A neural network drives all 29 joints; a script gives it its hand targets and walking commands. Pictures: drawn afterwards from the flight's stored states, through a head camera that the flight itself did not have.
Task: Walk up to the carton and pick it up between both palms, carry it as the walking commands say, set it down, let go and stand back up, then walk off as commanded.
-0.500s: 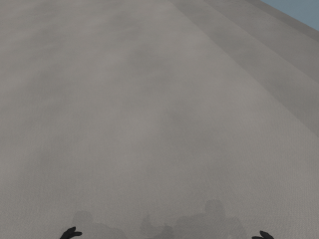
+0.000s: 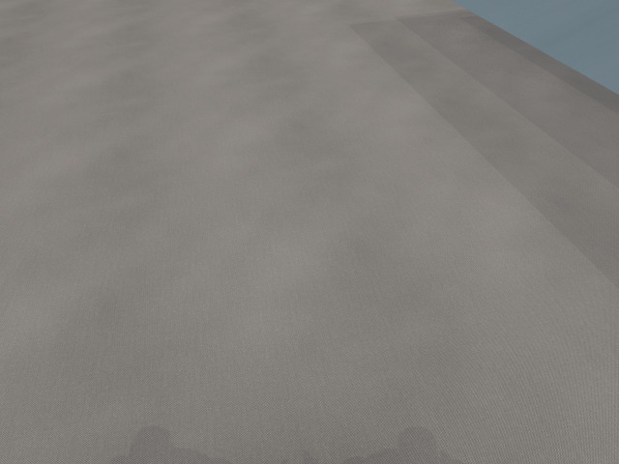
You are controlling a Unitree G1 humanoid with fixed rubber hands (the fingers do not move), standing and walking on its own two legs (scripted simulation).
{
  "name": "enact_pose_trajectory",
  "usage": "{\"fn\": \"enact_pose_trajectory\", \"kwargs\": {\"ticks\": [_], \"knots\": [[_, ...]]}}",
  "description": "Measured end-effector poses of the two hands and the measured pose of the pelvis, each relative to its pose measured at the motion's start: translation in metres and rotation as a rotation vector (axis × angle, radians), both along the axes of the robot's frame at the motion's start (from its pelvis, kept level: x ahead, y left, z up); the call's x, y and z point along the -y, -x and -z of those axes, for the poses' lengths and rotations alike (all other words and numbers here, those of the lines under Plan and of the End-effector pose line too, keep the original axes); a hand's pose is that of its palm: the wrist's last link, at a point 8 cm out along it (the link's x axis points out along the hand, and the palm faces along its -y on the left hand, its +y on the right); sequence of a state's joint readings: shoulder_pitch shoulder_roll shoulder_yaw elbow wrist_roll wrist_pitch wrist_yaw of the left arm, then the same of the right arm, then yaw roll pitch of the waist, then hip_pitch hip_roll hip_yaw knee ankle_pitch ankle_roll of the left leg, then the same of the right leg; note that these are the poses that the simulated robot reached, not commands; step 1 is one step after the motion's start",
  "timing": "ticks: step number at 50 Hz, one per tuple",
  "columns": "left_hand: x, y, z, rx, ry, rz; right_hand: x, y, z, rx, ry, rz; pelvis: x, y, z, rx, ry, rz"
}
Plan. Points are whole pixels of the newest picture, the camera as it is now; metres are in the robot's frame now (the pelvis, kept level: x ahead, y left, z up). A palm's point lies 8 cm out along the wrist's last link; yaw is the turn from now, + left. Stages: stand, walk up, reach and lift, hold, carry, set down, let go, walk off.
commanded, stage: stand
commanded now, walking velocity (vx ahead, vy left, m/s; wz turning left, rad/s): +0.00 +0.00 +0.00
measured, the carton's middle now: out of the picture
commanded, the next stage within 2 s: none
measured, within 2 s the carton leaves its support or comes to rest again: neither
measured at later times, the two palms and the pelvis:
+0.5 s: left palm out of the picture +0.01 +0.22 -0.13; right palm out of the picture -0.01 -0.25 -0.14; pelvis +0.00 -0.02 +0.01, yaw +0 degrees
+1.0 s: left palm out of the picture -0.02 +0.20 -0.14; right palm out of the picture -0.02 -0.23 -0.14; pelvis +0.00 -0.02 +0.01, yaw +0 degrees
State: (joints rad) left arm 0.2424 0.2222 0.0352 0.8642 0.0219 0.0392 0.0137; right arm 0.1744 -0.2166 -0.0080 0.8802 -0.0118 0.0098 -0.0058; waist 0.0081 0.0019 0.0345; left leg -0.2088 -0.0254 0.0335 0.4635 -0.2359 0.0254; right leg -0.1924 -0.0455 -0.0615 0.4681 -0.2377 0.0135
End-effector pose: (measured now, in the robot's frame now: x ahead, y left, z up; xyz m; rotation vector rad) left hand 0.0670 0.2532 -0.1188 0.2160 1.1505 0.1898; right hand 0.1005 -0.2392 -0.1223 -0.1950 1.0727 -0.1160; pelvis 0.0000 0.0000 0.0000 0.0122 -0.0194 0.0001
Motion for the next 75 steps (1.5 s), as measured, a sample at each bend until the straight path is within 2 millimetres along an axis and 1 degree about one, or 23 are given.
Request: {"fn": "enact_pose_trajectory", "kwargs": {"ticks": [5,8,12,16,20,31,46,66,70,75], "knots": [[0.013,0.001,-0.007,0.015,0.016,0.009,0.006,0.031,0.007,-0.088,-0.019,0.027,0.006,0.0,-0.006,0.005,0.003,-0.003],[0.018,0.004,-0.006,0.007,0.02,0.005,0.013,0.051,0.008,-0.139,-0.006,0.047,0.009,0.001,-0.008,0.007,0.005,-0.004],[0.022,0.014,-0.001,-0.029,0.026,-0.006,0.021,0.075,0.01,-0.206,0.01,0.071,0.013,0.002,-0.008,0.008,0.006,-0.004],[0.026,0.028,0.004,-0.074,0.034,-0.017,0.022,0.092,0.011,-0.259,0.016,0.083,0.016,0.002,-0.008,0.007,0.006,-0.003],[0.03,0.041,0.008,-0.117,0.043,-0.027,0.019,0.102,0.013,-0.294,0.011,0.087,0.017,0.001,-0.008,0.005,0.007,-0.003],[0.042,0.067,0.015,-0.199,0.066,-0.048,0.005,0.11,0.018,-0.337,-0.018,0.085,0.018,-0.001,-0.007,0.002,0.008,-0.001],[0.055,0.085,0.02,-0.264,0.09,-0.06,-0.006,0.119,0.021,-0.376,-0.039,0.093,0.019,-0.004,-0.006,-0.003,0.008,0.002],[0.064,0.093,0.022,-0.296,0.099,-0.066,-0.011,0.129,0.022,-0.401,-0.055,0.106,0.021,-0.007,-0.006,-0.004,0.008,0.005],[0.061,0.092,0.022,-0.291,0.091,-0.066,-0.008,0.128,0.022,-0.396,-0.048,0.108,0.022,-0.007,-0.005,-0.003,0.008,0.005],[0.051,0.086,0.02,-0.269,0.064,-0.062,0.004,0.123,0.021,-0.375,-0.022,0.109,0.023,-0.006,-0.005,0.001,0.007,0.006]]}}
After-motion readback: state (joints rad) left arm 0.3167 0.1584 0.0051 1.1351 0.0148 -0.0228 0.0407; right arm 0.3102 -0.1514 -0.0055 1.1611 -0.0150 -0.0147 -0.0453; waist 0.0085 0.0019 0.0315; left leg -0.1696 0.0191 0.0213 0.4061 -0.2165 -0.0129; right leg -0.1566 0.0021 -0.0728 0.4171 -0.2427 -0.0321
